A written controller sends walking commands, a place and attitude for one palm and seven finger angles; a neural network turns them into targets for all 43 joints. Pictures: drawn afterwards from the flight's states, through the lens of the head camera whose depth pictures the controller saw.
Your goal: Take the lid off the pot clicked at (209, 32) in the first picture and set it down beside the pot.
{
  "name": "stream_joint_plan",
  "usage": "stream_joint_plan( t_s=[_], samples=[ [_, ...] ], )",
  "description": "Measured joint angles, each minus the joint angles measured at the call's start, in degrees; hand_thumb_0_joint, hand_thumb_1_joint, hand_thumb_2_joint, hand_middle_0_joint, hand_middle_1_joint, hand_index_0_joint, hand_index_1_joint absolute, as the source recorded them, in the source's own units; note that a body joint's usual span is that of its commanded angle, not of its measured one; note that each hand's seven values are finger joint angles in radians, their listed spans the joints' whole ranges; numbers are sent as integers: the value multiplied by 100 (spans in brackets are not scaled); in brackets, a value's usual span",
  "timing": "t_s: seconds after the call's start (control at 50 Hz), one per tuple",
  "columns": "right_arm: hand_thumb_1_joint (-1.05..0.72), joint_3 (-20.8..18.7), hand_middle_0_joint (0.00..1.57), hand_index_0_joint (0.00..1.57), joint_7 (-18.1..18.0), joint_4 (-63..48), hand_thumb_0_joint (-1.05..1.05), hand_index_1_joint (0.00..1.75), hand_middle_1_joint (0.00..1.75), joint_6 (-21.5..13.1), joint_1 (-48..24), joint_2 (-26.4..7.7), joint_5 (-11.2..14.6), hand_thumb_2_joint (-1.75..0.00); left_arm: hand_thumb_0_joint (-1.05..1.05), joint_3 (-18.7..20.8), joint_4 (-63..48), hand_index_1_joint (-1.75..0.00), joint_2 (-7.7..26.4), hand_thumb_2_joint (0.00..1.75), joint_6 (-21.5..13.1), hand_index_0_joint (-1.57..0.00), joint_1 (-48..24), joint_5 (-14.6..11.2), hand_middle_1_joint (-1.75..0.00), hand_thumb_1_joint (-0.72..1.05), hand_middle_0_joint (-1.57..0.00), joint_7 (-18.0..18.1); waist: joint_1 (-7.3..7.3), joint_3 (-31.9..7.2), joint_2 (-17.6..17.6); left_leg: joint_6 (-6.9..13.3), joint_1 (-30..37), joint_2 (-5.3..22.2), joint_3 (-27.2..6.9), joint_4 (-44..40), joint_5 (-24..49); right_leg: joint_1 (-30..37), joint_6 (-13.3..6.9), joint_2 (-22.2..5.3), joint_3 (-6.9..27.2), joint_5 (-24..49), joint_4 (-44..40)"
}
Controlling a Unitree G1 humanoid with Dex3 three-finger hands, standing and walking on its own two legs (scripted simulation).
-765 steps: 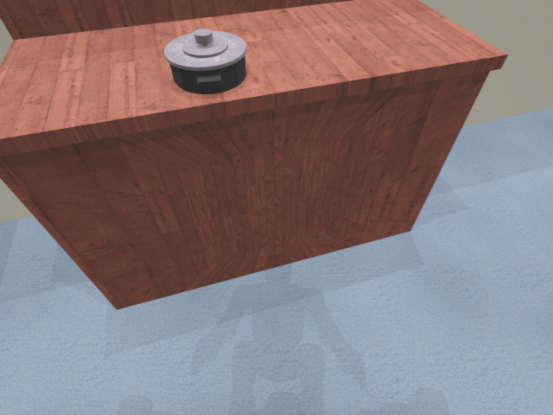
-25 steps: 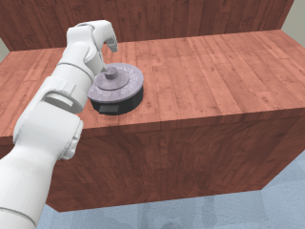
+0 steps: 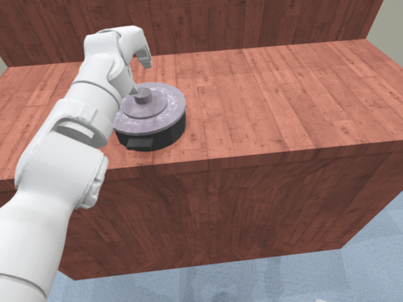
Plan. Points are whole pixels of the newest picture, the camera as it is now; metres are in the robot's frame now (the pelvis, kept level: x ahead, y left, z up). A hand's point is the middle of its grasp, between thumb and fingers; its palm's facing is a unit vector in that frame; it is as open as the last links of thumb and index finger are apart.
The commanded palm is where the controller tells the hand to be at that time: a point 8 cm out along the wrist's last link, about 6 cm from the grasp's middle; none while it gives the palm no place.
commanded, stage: move the open hand above the knob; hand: left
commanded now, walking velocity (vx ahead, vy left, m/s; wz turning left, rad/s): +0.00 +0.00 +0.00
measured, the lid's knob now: (142, 95) +0.52 +0.12 +0.15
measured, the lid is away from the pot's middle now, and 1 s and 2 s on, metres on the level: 0.00 0.00 0.00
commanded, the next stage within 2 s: lower the open fingers around the knob in 0.34 s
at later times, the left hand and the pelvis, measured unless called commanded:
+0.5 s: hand (134, 71) +0.49 +0.12 +0.23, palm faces -0.29 -0.11 -0.95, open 10.2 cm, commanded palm +0.49 +0.12 +0.27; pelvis +0.01 +0.00 +0.00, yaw +0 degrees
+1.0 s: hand (136, 89) +0.49 +0.12 +0.20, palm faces -0.39 -0.14 -0.91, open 10.2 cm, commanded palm +0.49 +0.13 +0.24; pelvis +0.01 +0.00 +0.00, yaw +0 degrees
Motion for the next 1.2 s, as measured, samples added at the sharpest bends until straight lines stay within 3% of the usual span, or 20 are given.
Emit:
stream_joint_plan(
  t_s=[0.46, 0.58, 0.72, 0.98, 1.2],
  samples=[
    [-90, 14, 20, 20, 15, 76, 0, 29, 30, -5, 87, 50, -14, -90, 0, 58, 355, -8, -61, 121, 37, -80, -249, 74, -8, -22, -81, 84, -93, -47, 30, 16, -119, -4, 36, 18, -54, -113, 18, -5, 39, -17, -25],
    [-90, 4, 20, 20, 36, 179, 0, 29, 30, -39, 147, 0, -42, -90, 0, -17, 767, -8, -171, 121, 430, -80, -506, -91, -8, -22, -80, -177, -113, -64, 20, 24, -169, -21, 16, 10, -54, -154, 25, -21, 19, -29, -28],
    [-90, -42, 20, 20, 62, 209, 0, 29, 30, -27, 205, -51, -100, -90, 0, -25, 836, -8, -270, 121, 500, -80, -499, -71, -8, -22, -80, -335, -138, -98, 3, 27, -243, -19, -6, 106, -109, -200, 28, -19, -3, -68, 24],
    [-90, -64, 20, 20, 24, 129, 0, 29, 30, -31, 196, -23, -91, -90, 0, 85, 757, -8, -178, 121, 253, -80, -175, -75, -8, -21, -80, -206, -198, -77, -58, 26, -303, 4, 16, 186, -131, -261, 23, 3, 23, -67, 82],
    [-90, -68, 20, 20, 32, 190, 0, 29, 30, -39, 236, 30, -68, -90, 0, -44, 859, -8, -159, 121, 90, -80, -91, -124, -8, -21, -80, -92, -207, -87, -78, 36, -402, -7, -15, 272, -143, -334, 32, -8, -8, -78, 140]
  ],
)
